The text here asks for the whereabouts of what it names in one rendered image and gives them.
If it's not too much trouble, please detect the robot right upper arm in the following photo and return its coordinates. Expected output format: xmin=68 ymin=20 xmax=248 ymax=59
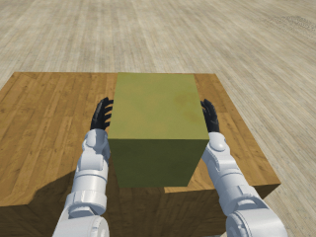
xmin=225 ymin=208 xmax=287 ymax=237

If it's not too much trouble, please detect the left robot forearm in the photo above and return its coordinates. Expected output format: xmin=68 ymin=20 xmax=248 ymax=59
xmin=52 ymin=128 xmax=111 ymax=237

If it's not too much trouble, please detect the robot right hand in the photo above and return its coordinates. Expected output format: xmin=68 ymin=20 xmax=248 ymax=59
xmin=200 ymin=99 xmax=220 ymax=133

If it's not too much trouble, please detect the right robot forearm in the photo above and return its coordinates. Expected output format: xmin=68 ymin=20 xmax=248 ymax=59
xmin=201 ymin=132 xmax=288 ymax=237

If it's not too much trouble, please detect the pedestal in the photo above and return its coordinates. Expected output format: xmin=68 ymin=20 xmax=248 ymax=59
xmin=0 ymin=71 xmax=281 ymax=237

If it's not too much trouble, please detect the robot left hand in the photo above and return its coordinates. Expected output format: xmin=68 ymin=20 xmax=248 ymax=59
xmin=90 ymin=97 xmax=114 ymax=130

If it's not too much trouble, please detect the robot left upper arm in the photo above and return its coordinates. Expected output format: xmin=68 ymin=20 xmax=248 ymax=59
xmin=53 ymin=215 xmax=110 ymax=237

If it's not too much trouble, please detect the carton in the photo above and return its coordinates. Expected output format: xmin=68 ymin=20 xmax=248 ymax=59
xmin=108 ymin=72 xmax=210 ymax=188

